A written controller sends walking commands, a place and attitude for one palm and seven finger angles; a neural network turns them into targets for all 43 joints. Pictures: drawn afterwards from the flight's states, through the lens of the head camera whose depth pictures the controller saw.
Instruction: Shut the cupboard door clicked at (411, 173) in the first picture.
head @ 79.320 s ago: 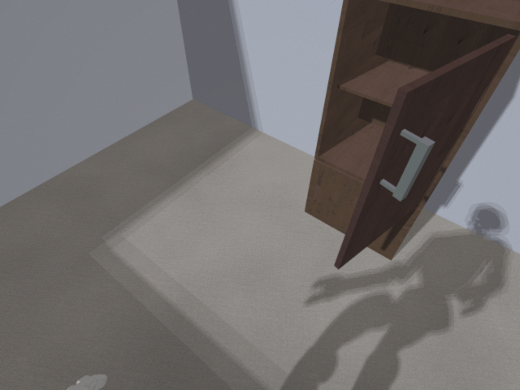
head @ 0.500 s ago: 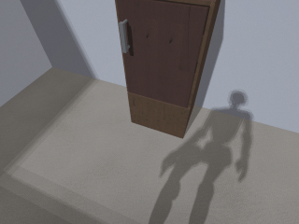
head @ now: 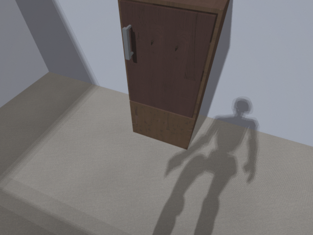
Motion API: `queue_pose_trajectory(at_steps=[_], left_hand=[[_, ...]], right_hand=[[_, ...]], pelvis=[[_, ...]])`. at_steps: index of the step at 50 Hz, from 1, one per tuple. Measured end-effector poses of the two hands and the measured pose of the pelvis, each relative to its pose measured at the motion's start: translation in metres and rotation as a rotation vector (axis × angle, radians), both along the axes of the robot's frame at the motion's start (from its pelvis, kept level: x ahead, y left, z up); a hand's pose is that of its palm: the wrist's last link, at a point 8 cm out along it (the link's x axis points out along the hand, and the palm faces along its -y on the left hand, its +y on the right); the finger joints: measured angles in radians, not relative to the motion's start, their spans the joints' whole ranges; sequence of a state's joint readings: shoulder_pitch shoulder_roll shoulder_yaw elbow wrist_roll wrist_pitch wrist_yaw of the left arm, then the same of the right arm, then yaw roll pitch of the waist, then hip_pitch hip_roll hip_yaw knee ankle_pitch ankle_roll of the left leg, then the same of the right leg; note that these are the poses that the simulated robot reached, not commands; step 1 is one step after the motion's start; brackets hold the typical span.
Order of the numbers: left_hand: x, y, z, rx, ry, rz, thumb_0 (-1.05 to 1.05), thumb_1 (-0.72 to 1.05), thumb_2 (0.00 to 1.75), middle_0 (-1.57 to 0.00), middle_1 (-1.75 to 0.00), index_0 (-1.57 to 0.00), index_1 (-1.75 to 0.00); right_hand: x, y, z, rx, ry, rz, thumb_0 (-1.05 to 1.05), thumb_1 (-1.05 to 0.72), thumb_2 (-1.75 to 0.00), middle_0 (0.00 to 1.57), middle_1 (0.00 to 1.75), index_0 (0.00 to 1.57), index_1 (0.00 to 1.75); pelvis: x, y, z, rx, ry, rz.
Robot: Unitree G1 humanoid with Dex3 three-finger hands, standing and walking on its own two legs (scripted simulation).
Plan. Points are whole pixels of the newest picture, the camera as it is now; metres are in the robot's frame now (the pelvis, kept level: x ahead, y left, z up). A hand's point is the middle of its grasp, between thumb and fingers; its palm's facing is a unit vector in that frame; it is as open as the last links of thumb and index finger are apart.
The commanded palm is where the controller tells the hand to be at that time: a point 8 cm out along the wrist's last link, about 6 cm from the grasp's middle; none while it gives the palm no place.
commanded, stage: look to check the result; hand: left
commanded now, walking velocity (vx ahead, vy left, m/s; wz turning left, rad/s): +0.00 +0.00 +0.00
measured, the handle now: (128, 42) +0.94 +0.18 +0.03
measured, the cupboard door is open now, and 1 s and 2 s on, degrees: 0 0 0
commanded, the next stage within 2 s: stand and wait in 0.50 s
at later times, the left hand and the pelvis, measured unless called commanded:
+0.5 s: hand out of the picture +0.07 +0.23 -0.16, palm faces -0.01 -0.95 -0.32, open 7.4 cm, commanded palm none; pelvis +0.02 -0.01 +0.00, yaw +1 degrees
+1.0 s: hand out of the picture +0.09 +0.21 -0.16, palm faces -0.01 -0.95 -0.31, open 7.4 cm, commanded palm none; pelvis +0.03 -0.02 +0.00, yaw +1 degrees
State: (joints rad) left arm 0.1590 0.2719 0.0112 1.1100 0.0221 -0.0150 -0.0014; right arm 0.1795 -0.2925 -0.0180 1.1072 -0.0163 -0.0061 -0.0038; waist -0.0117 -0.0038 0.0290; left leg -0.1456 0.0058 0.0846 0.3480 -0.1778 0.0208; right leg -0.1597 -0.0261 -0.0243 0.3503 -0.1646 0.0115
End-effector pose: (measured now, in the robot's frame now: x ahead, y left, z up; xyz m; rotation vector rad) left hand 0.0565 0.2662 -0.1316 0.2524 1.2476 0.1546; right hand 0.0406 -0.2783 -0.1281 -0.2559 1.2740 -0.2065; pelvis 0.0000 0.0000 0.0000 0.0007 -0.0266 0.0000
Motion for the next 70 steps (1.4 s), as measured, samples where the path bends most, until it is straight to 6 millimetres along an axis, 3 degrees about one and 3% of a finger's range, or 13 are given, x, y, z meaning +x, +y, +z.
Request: queue_pose_trajectory(at_steps=[15, 31, 45, 70], left_hand=[[-0.005, 0.012, 0.007, 0.047, 0.052, 0.030, 0.01, 0.91, 0.90, -0.20, -0.30, -0.20, -0.30], [0.018, 0.000, 0.009, 0.044, 0.022, 0.024, 0.01, 0.91, 0.90, -0.20, -0.30, -0.20, -0.30], [0.031, -0.010, 0.008, 0.035, 0.007, 0.015, 0.01, 0.91, 0.90, -0.20, -0.30, -0.20, -0.30], [0.014, -0.019, 0.005, 0.028, 0.037, 0.031, 0.01, 0.91, 0.90, -0.20, -0.30, -0.20, -0.30]], right_hand=[[0.027, -0.003, -0.002, 0.010, -0.003, 0.028, 0.01, -0.90, -0.90, 0.21, 0.30, 0.20, 0.30], [0.048, -0.013, 0.000, 0.006, -0.015, 0.039, 0.01, -0.90, -0.90, 0.21, 0.30, 0.20, 0.30], [0.046, -0.022, 0.000, -0.001, -0.003, 0.029, 0.01, -0.90, -0.90, 0.21, 0.30, 0.20, 0.30], [0.033, -0.020, -0.004, 0.018, 0.023, 0.015, 0.01, -0.90, -0.90, 0.21, 0.30, 0.20, 0.30]], pelvis=[[0.014, -0.004, 0.002, 0.000, 0.005, 0.008], [0.026, -0.013, 0.002, 0.001, 0.011, 0.013], [0.033, -0.021, 0.003, 0.001, 0.010, 0.011], [0.031, -0.026, 0.003, -0.001, 0.002, 0.009]])
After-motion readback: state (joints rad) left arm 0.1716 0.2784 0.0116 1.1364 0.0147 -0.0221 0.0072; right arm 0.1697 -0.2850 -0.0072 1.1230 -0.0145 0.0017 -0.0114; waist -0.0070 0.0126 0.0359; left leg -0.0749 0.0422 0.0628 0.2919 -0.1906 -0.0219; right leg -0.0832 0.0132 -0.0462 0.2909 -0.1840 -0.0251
